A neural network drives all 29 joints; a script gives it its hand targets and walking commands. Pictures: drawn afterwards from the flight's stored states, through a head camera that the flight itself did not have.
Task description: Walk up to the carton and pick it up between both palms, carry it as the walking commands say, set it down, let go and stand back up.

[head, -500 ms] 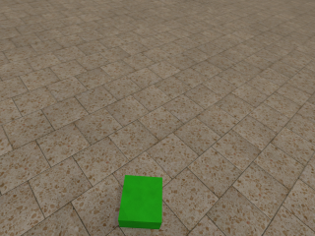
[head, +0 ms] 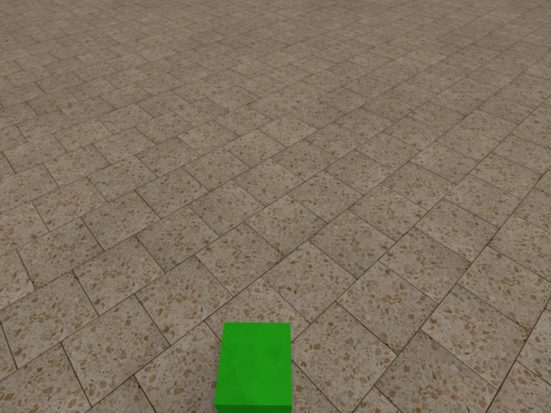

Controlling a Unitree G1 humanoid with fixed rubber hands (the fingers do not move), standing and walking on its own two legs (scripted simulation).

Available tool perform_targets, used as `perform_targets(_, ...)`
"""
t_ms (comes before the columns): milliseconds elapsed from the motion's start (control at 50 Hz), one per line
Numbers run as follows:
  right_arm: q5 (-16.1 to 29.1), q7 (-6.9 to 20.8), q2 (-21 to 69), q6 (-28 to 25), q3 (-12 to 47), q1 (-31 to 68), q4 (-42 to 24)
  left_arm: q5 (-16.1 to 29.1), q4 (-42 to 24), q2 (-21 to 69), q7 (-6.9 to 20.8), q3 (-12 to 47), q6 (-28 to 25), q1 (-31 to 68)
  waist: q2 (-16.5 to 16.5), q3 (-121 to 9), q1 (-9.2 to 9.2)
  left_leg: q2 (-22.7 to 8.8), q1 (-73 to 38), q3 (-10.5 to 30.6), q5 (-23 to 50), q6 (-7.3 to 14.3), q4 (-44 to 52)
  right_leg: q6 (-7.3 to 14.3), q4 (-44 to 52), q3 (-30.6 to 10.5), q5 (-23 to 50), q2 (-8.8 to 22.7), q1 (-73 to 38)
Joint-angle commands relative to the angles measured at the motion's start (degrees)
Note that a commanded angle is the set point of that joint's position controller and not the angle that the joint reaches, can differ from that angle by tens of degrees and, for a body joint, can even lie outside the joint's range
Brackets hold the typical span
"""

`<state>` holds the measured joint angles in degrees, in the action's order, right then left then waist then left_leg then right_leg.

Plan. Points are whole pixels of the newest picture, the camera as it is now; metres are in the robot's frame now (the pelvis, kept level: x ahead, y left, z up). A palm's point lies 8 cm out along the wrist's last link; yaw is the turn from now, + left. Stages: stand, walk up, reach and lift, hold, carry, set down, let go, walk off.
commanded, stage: walk up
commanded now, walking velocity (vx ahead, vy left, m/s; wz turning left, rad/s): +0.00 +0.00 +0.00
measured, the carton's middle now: (256, 368) +0.44 +0.08 -0.71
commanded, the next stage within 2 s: stand in 0.84 s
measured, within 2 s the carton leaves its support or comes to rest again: neither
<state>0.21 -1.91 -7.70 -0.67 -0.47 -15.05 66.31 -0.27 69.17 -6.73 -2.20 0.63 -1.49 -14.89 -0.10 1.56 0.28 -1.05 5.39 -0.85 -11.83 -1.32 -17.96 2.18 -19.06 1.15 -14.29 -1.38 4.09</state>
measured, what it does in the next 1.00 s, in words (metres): stands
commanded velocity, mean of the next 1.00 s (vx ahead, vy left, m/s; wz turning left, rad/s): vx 0.00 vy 0.00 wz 0.00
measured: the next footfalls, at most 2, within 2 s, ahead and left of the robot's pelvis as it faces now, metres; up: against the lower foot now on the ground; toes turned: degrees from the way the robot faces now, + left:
none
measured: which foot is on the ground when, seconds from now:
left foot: down 0.00-1.00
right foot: down 0.00-1.00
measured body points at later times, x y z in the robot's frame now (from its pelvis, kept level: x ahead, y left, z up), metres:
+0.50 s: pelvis -0.01 -0.02 +0.00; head +0.00 -0.03 +0.45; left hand -0.04 +0.20 -0.16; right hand -0.03 -0.23 -0.17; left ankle -0.02 +0.13 -0.75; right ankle -0.04 -0.09 -0.75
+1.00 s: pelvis -0.02 -0.01 +0.00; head -0.01 -0.01 +0.45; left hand -0.04 +0.23 -0.16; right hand -0.03 -0.22 -0.17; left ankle -0.02 +0.13 -0.75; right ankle -0.04 -0.09 -0.75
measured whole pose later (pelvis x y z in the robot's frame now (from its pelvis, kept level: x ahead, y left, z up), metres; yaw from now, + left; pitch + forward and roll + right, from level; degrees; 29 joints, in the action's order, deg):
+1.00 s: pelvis -0.02 -0.01 +0.00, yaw -1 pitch -1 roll +0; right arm -0.8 -2.2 -8.3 -1.4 -0.1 -16.1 67.1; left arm -0.3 69.4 -9.7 -1.9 0.4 -2.1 -16.4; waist 0.1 1.9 0.8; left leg -2.4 7.3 -1.8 -12.0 -2.0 -20.6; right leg 2.8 -21.2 0.5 -13.7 -2.4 6.2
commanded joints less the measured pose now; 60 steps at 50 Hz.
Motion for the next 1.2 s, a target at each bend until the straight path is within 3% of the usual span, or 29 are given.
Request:
perform_targets(0, -0.23, -0.41, -4.33, -0.29, -0.57, -4.00, -0.52, 0.02, 0.35, -6.65, -0.28, -0.72, -0.41, -5.60, 1.43, 1.05, 0.13, -4.21, -1.06, 2.85, 10.83, 1.26, 0.09, 0.76, 1.96, -5.10, 18.93, 7.08, 2.40)
perform_targets(120, -0.32, -0.63, -4.19, 0.00, -0.51, -4.39, -0.43, -0.05, 0.56, -6.58, -0.43, -0.53, -0.43, -6.12, 0.23, 1.74, 0.11, -4.41, -0.44, 2.39, 9.61, 1.08, -1.14, 0.98, 1.82, -5.25, 19.89, 7.07, 3.17)
perform_targets(320, -0.59, -0.77, -3.79, 0.29, -0.44, -5.52, -0.40, -0.06, 0.09, -6.97, -0.56, -0.53, -0.20, -6.54, -1.58, 3.06, 0.26, -4.44, 1.03, 1.94, 6.94, 0.82, -2.15, 1.17, 2.31, -6.08, 14.85, 7.12, 5.04)
perform_targets(620, -1.19, -0.64, -4.53, -0.56, -0.14, -5.80, -0.16, 0.02, -0.71, -8.16, -0.18, -1.01, -0.62, -6.37, 0.53, 3.58, 0.59, -4.96, 2.26, 1.94, 5.65, 1.01, -0.90, 1.07, 2.34, -6.42, 9.32, 6.62, 5.73)
perform_targets(880, -0.99, -0.61, -5.67, -1.12, -0.46, -4.94, 0.04, 0.00, 0.16, -8.57, 0.02, -1.10, -0.91, -6.28, 0.14, 2.93, 0.65, -5.47, 2.13, 1.95, 6.23, 1.64, -0.39, 1.26, 1.67, -5.90, 12.61, 6.77, 5.08)
perform_targets(1180, -1.00, -0.42, -6.56, -1.37, -0.43, -3.41, 0.31, -0.07, 0.66, -9.33, 0.15, -1.18, -0.92, -5.54, 0.30, 2.81, 0.46, -5.40, 1.98, 2.37, 5.82, 1.93, 0.40, 0.94, 1.65, -5.59, 10.31, 6.78, 5.50)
